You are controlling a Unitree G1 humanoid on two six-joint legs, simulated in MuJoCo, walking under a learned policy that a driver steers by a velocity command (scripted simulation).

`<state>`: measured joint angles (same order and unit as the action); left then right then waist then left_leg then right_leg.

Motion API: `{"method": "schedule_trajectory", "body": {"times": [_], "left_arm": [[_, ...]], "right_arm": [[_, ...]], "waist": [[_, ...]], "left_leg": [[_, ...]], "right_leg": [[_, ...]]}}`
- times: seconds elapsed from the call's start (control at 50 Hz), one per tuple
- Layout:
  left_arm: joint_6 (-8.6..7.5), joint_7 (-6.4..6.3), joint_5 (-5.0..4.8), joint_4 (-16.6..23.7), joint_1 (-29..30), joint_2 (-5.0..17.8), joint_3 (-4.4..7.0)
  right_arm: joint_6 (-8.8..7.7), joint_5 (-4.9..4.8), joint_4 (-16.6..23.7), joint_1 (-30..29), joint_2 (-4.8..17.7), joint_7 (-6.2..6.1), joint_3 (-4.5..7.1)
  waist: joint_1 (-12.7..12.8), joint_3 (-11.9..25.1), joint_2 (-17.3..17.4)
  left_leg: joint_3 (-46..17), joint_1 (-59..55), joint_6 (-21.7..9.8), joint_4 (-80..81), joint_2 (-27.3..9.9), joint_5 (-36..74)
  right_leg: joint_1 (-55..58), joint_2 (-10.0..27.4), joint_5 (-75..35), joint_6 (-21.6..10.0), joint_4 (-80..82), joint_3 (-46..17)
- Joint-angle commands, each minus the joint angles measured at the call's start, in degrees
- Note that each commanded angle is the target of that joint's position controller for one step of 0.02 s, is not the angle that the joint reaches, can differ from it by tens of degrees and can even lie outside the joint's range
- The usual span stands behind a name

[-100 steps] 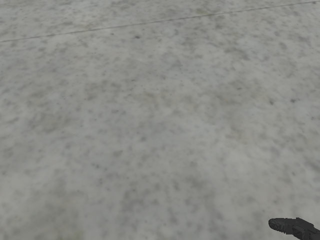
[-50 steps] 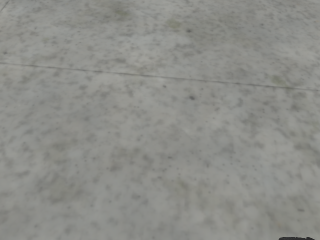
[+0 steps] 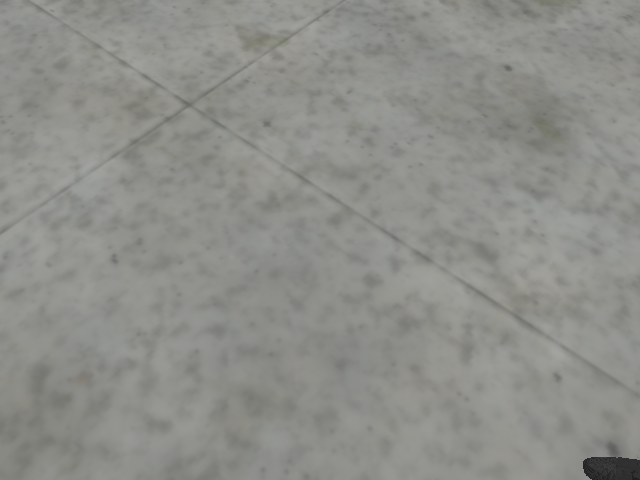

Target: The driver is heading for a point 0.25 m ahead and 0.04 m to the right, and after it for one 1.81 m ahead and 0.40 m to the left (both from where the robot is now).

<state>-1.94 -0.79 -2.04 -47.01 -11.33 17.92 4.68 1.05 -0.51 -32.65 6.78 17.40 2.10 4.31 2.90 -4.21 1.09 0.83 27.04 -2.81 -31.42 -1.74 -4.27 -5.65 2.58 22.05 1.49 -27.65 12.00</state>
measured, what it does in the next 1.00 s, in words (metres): walks ahead: right foot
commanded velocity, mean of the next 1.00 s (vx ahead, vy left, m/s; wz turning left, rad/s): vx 0.04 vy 0.00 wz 0.18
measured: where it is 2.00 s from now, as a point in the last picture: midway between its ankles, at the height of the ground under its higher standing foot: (303, 371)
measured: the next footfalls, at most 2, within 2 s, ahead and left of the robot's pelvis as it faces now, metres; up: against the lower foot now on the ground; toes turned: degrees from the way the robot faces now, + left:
right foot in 0.40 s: +0.13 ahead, -0.14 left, +0.00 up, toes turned +8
right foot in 1.62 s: +0.58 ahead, -0.06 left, +0.00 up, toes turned +7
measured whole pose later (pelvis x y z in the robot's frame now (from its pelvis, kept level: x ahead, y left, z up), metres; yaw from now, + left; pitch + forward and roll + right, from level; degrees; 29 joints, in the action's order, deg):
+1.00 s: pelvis +0.11 -0.03 +0.00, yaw +9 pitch -1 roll +0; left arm -1.1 -0.8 -0.4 -51.0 -13.8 14.4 0.9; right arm 0.6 -0.4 -49.7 11.8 13.7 -1.7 3.2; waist 0.6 -0.1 -0.1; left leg -3.9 16.5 -1.0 -35.1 1.6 -20.0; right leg -9.0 -0.3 20.9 -1.3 -30.5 0.8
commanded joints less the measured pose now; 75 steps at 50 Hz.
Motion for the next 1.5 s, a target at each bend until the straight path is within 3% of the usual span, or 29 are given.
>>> {"method": "schedule_trajectory", "body": {"times": [0.02, 0.04, 0.06, 0.08, 0.1, 0.18, 0.32, 0.38, 0.4, 0.42, 0.44, 0.46, 0.54, 0.72, 0.88, 0.92, 0.96, 0.98, 1.0, 1.04, 1.08, 1.12, 1.14, 1.16, 1.18, 1.22, 1.28, 1.4, 1.5], "left_arm": [[-0.54, 0.38, 3.67, 5.2, -1.4, 3.3, 0.12], [-0.57, 0.92, 3.66, 6.3, -2.9, 4.1, -0.62], [-0.26, 1.14, 1.95, 5.7, 1.0, 8.0, 0.45], [0.13, 0.92, 1.2, 6.4, 3.1, 7.8, 0.31], [0.71, 0.31, 1.73, 5.4, 3.1, 6.8, 0.2], [2.34, -0.38, 1.98, 4.2, 0.5, 5.4, -0.12], [2.82, -0.4, 1.99, 4.8, 3.0, 4.0, -0.86], [2.17, 0.55, 2.65, 3.8, 0.2, 2.4, -1.18], [1.89, 0.74, 3.65, 4.0, -0.2, 3.4, -1.23], [1.73, 0.51, 4.3, 4.8, 0.4, 7.8, -0.59], [1.61, 0.66, 4.39, 4.0, 3.1, 6.6, -0.88], [1.14, 0.82, 4.26, 5.4, 6.9, 3.5, -1.86], [-0.27, 0.53, 3.32, 3.7, 3.1, 3.6, -2.16], [0.0, -0.02, 2.69, 2.3, -0.2, 2.6, -2.64], [0.18, 0.38, 2.54, -0.1, -0.3, 2.3, -2.85], [0.47, 0.28, 2.27, -1.5, -1.8, 2.8, -2.65], [0.72, -0.18, 1.57, -1.9, -3.0, 5.4, -1.79], [0.49, -0.48, 1.2, -2.2, -4.6, 6.8, -1.37], [0.13, -0.79, 0.9, -2.5, -5.0, 8.3, -0.79], [-0.85, -1.04, 1.12, -2.9, -5.7, 8.3, -0.42], [-1.01, -0.6, 0.44, -2.4, -3.7, 7.9, -0.29], [-0.74, -0.21, 0.26, -1.8, -1.3, 7.0, -0.47], [-1.08, -0.1, 0.71, -1.1, 0.3, 4.7, -1.2], [-1.93, -0.17, 1.16, 1.7, 0.9, 1.1, -2.24], [-2.89, -0.36, 0.5, 2.3, 1.6, 3.5, -1.59], [-4.01, 0.53, -1.16, 1.2, -0.2, 4.5, -1.16], [-4.0, 1.63, 0.55, 1.3, 1.4, 3.9, -0.66], [-3.08, 2.33, 1.14, 5.3, 11.4, -0.1, -2.18], [-3.42, 3.09, 0.49, 8.0, 17.8, 0.8, -2.32]], "right_arm": [[-0.21, 0.54, 1.8, 13.4, 16.3, -2.26, 5.49], [-0.89, 1.65, 4.4, 10.7, 16.3, -1.88, 4.58], [-1.36, 1.16, 4.8, 9.2, 12.3, -1.19, 3.65], [-1.73, 0.52, 4.2, 6.5, 10.1, -1.24, 2.83], [-1.64, -0.03, 3.8, 4.7, 8.5, -1.46, 2.34], [-1.05, 1.46, 3.5, 0.7, 8.2, -2.5, 1.83], [-0.5, 1.62, 0.7, 0.6, 6.8, -2.71, 1.0], [-0.3, 1.1, -0.9, 0.3, 4.2, -2.41, -0.27], [-0.56, 1.44, -2.1, 2.9, 2.5, -2.37, -0.87], [-0.91, 2.19, -2.6, 6.1, 1.8, -2.26, -0.99], [-1.04, 1.83, -2.1, 5.0, 2.0, -2.45, -0.68], [-0.95, 2.15, -2.5, 2.7, 3.6, -2.7, -0.39], [0.16, 2.0, -4.0, 1.7, 3.1, -2.98, -0.19], [-0.88, 1.31, -8.2, 2.8, 1.9, -3.36, -0.11], [-0.42, 1.0, -12.1, 3.3, 2.5, -4.13, 0.12], [-0.17, 0.7, -13.9, 4.2, 2.1, -4.28, 0.09], [-0.7, 0.19, -13.9, 3.1, 2.4, -4.23, 0.34], [-1.64, -0.18, -13.1, 1.0, 2.1, -3.97, 0.26], [-2.86, -0.58, -12.1, -1.3, 1.5, -3.57, 0.03], [-4.81, -0.93, -11.8, -3.0, 1.6, -2.61, 0.04], [-5.95, -1.26, -13.3, -0.5, 1.1, -1.61, -0.01], [-6.07, -0.9, -18.4, 9.0, 2.5, -1.35, 1.19], [-5.94, -0.88, -20.1, 15.6, 5.3, -1.65, 2.37], [-5.96, -0.78, -21.3, 22.1, 11.9, -1.73, 3.97], [-6.6, -0.21, -20.9, 21.9, 8.6, -1.28, 2.57], [-7.49, 0.15, -19.1, 14.9, 4.2, -1.26, 0.89], [-6.91, 0.49, -19.0, 12.9, 1.7, -1.08, -0.55], [-6.0, 0.39, -20.7, 15.6, 5.3, -2.72, -0.5], [-5.98, -0.53, -23.0, 19.1, 5.8, -3.07, -0.35]], "waist": [[-4.9, 15.6, 14.8], [-4.0, 25.5, 16.3], [-6.7, 23.7, 6.8], [-5.3, 18.1, 4.5], [-4.0, 14.8, 0.8], [-1.3, 12.9, 5.2], [-3.8, 11.0, 7.1], [-1.5, 9.2, 5.7], [-2.0, 8.8, 3.2], [-5.1, 8.1, -5.7], [-6.4, 6.4, -13.4], [-6.0, 4.4, -11.4], [-4.1, 3.2, -7.7], [-2.2, 6.1, -0.1], [-2.5, 5.9, -0.5], [-2.4, 5.7, -2.1], [-1.6, 0.7, -6.9], [-0.8, -2.1, -9.4], [-0.5, -5.2, -10.8], [-0.2, -6.5, -10.0], [-2.2, -4.3, -9.2], [-6.6, 0.7, -7.7], [-9.7, 3.5, -2.9], [-10.8, 7.0, 14.1], [-10.6, 7.0, 12.2], [-6.6, 2.1, 4.9], [-5.1, 0.6, 3.8], [-6.7, -2.0, 2.7], [-7.1, -4.1, 3.3]], "left_leg": [[-19.5, -33.4, -10.7, 3.0, -12.0, 41.1], [-38.9, -39.1, -22.6, 6.9, -21.7, 32.0], [-33.6, -35.5, -20.0, 9.2, -18.5, 24.7], [-27.0, -30.2, -16.3, 9.2, -15.7, 20.3], [-23.1, -25.0, -13.3, 9.7, -13.0, 16.1], [-16.7, -12.7, -11.9, 12.0, -8.7, 14.9], [-18.2, -9.4, -10.5, 12.8, -8.2, -5.7], [-17.6, -6.1, -6.6, 10.6, -5.8, -13.2], [-16.0, -4.2, -3.3, 8.4, -3.3, -16.1], [-11.0, -2.3, 0.0, 1.9, 1.9, -20.4], [-5.7, -8.3, 2.2, 1.4, 3.9, -17.3], [-6.4, -12.9, 2.7, 2.2, 2.6, -12.1], [-8.5, -15.9, 1.2, 4.3, 1.4, -7.1], [-9.4, -15.9, 1.2, 4.4, 0.6, 2.4], [-9.7, -18.3, 1.1, 4.3, 0.1, 6.3], [-7.2, -17.5, 1.0, 3.1, 2.4, -6.8], [-3.2, -8.6, 1.0, -2.0, 5.2, -22.7], [-1.1, -2.8, 1.1, -6.2, 5.3, -22.1], [-0.5, 1.3, 0.8, -8.9, 3.3, -19.8], [-2.1, 5.1, -0.2, -10.6, 0.1, -20.4], [-0.3, -1.8, -1.3, -2.1, 0.1, -18.9], [2.1, -22.8, -0.8, 4.2, 3.8, -7.4], [-5.1, -31.1, -2.5, 7.2, -0.5, -10.0], [-28.8, -40.2, -10.0, 15.9, -13.3, -17.6], [-40.9, -40.5, -14.6, 20.3, -18.9, -18.7], [-29.7, -37.1, -11.7, 20.0, -16.1, -17.1], [-17.4, -32.5, -8.1, 22.4, -11.4, -2.8], [-7.1, -24.8, -8.1, 25.8, -8.2, 7.5], [-5.4, -27.1, -7.4, 26.3, -10.8, 7.9]], "right_leg": [[-20.1, 1.2, 1.1, 0.3, -33.7, -1.1], [-30.3, -5.5, 19.8, 1.8, -48.0, -12.0], [-32.2, -2.7, 15.1, 1.3, -49.6, -17.1], [-32.9, -0.9, 10.8, 0.7, -47.3, -16.5], [-31.8, 0.8, 7.8, 0.9, -43.1, -16.4], [-21.2, -0.1, 2.4, 2.7, -33.0, -14.0], [-13.9, -0.2, -2.0, 2.2, -16.1, -13.8], [-5.1, -1.3, -10.5, -0.4, -0.6, -11.7], [-2.0, 1.9, -14.2, -2.0, 3.1, -15.2], [-2.1, 9.6, -19.2, -5.3, 5.0, -22.7], [-12.8, 12.2, -8.4, -9.5, 9.3, -26.9], [-16.2, 9.2, -1.6, -7.9, 10.6, -25.1], [-16.0, 4.0, 1.9, -3.0, 8.8, -18.9], [-9.0, 1.5, -10.4, -3.3, 3.6, -15.5], [-8.2, 0.6, -13.8, -2.9, 3.9, -14.5], [-8.6, 0.2, -0.7, -3.9, 6.0, -14.8], [-8.9, 4.3, 16.8, -8.3, 10.7, -22.0], [-7.3, 9.6, 22.7, -11.3, 15.0, -29.1], [-6.6, 14.8, 23.8, -14.1, 17.9, -35.5], [-3.6, 17.4, 15.8, -15.5, 18.2, -37.4], [-3.6, 14.4, 8.0, -13.2, 16.1, -30.9], [-12.6, 8.0, -2.2, -9.6, 9.7, -22.0], [-17.7, 4.0, -8.8, -6.8, -1.6, -16.4], [-29.5, -4.0, -2.9, -2.0, -22.3, -8.7], [-36.5, -4.8, 9.9, -1.9, -34.7, -15.5], [-41.1, 1.0, 1.9, -4.9, -40.1, -18.0], [-38.4, 4.5, -8.6, -4.7, -33.9, -15.5], [-34.2, 2.6, -20.5, -0.5, -14.0, -10.8], [-29.7, 0.6, -26.1, -2.6, -3.3, -11.0]]}}
Velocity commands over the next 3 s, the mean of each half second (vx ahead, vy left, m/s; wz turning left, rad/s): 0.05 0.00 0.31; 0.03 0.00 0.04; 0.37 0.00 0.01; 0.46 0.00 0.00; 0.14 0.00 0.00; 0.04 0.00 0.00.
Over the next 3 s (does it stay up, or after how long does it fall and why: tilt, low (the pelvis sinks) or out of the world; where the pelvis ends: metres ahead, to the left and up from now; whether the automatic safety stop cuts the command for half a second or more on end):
stays up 0.79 0.08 0.01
